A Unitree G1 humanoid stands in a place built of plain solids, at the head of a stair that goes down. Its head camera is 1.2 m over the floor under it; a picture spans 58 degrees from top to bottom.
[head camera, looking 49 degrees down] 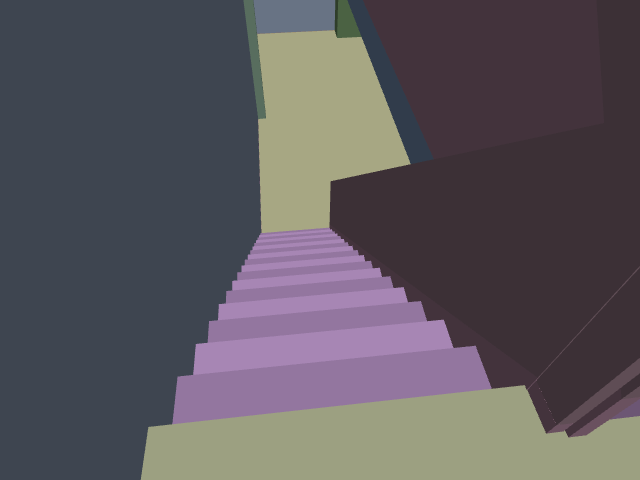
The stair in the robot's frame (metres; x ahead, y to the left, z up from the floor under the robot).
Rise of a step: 0.21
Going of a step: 0.23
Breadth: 1.05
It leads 6 degrees to the left of straight ahead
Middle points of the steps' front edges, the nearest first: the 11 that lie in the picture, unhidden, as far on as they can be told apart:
0.44 -0.06 0.00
0.67 -0.04 -0.21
0.91 -0.01 -0.42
1.14 0.02 -0.64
1.37 0.04 -0.85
1.60 0.07 -1.06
1.83 0.09 -1.27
2.06 0.12 -1.49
2.30 0.14 -1.70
2.53 0.17 -1.91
2.76 0.19 -2.13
